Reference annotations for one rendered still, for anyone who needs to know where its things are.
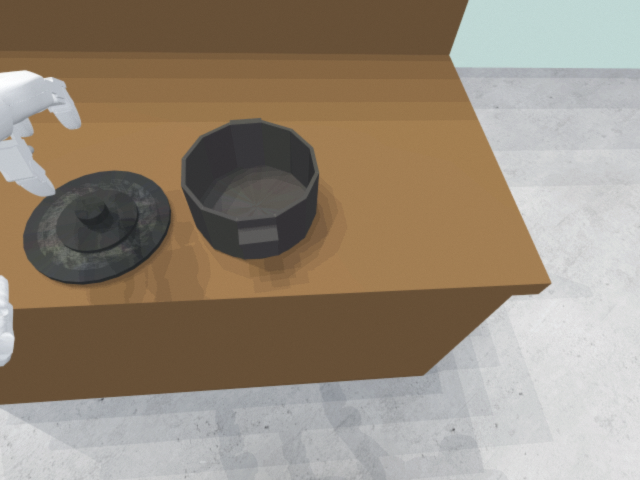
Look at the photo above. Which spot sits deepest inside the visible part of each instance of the robot left hand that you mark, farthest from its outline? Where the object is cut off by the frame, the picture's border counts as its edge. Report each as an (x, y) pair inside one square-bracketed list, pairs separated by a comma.
[(25, 93)]

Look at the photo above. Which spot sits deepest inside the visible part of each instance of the lid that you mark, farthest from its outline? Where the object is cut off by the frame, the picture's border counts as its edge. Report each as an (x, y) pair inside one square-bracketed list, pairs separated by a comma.
[(64, 249)]

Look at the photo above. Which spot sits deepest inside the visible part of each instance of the pot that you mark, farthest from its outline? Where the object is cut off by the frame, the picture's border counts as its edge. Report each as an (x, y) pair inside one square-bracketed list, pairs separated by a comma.
[(251, 187)]

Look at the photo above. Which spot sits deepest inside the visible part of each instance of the knob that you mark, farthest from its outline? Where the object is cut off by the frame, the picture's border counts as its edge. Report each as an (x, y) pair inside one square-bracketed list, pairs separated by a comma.
[(91, 211)]

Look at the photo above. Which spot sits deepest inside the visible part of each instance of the table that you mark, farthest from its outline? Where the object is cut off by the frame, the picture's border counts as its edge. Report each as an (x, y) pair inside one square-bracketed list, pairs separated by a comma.
[(416, 240)]

